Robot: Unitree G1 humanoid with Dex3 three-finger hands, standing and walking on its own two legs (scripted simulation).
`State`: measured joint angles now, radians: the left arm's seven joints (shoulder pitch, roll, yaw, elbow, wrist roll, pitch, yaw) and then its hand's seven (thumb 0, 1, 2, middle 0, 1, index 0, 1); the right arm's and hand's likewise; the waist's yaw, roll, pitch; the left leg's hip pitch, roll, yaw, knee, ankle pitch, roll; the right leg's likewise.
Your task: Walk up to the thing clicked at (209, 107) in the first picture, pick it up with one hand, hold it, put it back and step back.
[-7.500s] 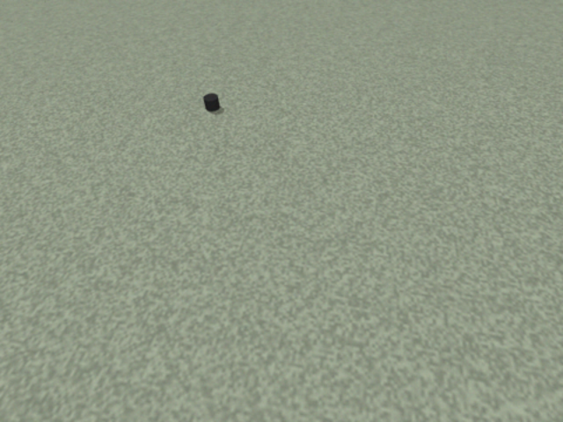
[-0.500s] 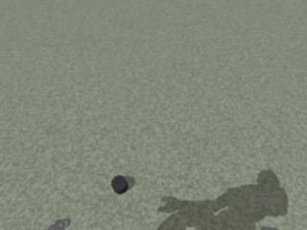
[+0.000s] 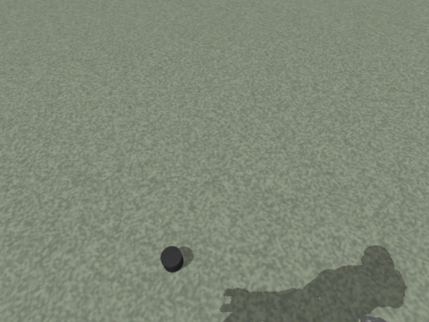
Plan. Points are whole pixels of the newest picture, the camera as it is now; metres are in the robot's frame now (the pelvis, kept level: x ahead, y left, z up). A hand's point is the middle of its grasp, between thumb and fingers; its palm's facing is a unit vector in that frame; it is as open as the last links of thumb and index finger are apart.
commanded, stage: walk up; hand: left
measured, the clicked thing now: (172, 259) +0.46 +0.24 -0.74
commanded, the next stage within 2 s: none
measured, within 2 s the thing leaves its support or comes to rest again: neither
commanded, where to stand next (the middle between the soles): +0.08 +0.00 m, yaw +0 degrees
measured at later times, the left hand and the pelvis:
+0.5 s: hand out of the picture -0.03 +0.23 -0.15, palm faces +0.03 -0.90 -0.43, open 7.4 cm; pelvis -0.06 -0.05 -0.01, yaw +2 degrees
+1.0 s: hand out of the picture +0.00 +0.26 -0.16, palm faces +0.07 -0.91 -0.42, open 7.4 cm; pelvis -0.03 -0.02 -0.02, yaw +4 degrees
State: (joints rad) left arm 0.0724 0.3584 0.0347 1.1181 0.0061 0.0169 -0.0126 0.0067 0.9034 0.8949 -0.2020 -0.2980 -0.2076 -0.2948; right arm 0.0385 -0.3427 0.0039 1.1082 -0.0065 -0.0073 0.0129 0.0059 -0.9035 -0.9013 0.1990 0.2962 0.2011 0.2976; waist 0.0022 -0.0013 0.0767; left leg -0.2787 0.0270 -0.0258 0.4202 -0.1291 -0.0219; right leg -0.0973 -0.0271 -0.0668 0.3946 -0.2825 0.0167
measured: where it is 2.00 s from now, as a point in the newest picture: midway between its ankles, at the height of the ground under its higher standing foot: outside the picture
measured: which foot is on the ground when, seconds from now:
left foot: down 0.00-0.32, up 0.34-0.68, down 0.70-1.00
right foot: down 0.00-0.74, up 0.76-1.00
